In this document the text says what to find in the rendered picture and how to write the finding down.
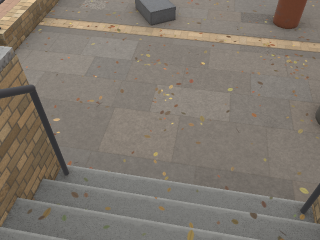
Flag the stairs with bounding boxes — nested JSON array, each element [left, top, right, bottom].
[[0, 165, 320, 240]]

